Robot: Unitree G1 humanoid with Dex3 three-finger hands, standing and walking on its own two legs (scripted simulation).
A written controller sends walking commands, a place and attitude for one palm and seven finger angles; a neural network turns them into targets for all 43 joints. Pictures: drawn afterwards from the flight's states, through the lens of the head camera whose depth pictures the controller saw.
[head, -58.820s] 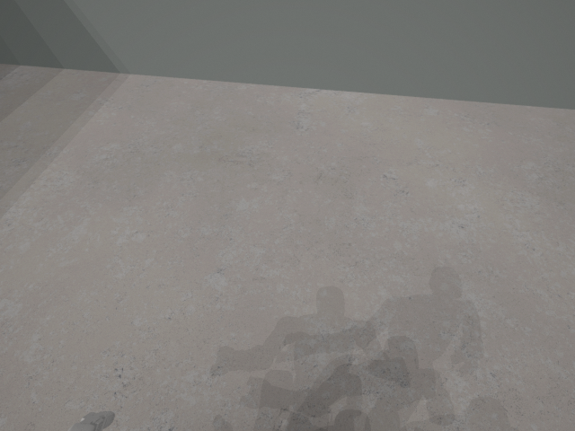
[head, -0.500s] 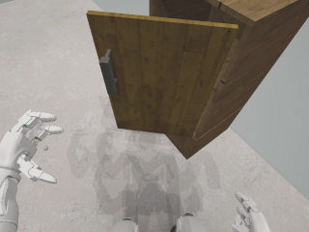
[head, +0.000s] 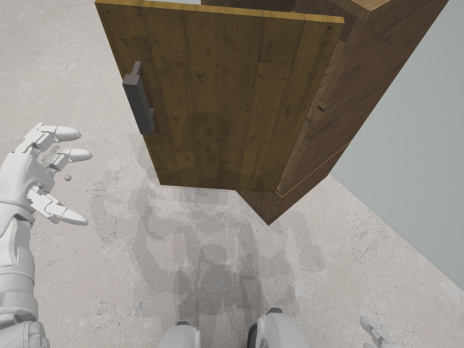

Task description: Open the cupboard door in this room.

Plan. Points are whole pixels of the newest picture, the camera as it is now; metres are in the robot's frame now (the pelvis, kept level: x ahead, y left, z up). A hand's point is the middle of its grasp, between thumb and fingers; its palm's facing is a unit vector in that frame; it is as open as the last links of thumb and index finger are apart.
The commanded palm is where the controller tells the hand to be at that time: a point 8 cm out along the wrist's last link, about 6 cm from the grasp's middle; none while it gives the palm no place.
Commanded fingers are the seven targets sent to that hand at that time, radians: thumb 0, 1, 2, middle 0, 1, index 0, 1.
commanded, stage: move the hooked fingers beside the handle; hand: left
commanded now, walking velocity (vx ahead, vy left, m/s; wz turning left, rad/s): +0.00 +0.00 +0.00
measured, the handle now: (142, 99) +0.56 +0.18 +0.04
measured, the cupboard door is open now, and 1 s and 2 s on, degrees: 47 47 46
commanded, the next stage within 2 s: slide the fingers in behind the handle in 1.82 s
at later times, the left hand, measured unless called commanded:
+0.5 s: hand (91, 140) +0.45 +0.25 +0.05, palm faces -0.06 -1.00 -0.02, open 14.0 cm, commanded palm +0.43 +0.30 +0.05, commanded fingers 0.00 -0.50 0.30 -0.30 -1.20 -0.30 -1.20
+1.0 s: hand (111, 107) +0.53 +0.23 +0.05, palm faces -0.07 -1.00 -0.04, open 14.0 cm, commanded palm +0.52 +0.28 +0.04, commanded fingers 0.00 -0.50 0.30 -0.30 -1.20 -0.30 -1.20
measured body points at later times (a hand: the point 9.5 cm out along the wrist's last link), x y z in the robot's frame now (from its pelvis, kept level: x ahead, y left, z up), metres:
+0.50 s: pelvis +0.00 +0.00 -0.01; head +0.13 +0.02 +0.42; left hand +0.45 +0.30 +0.05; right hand +0.06 -0.27 -0.11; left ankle -0.02 +0.10 -0.67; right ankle +0.05 -0.12 -0.67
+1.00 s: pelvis +0.00 +0.01 -0.02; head +0.17 +0.02 +0.40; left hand +0.52 +0.29 +0.06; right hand -0.01 -0.27 -0.12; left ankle -0.02 +0.10 -0.67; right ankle +0.05 -0.12 -0.67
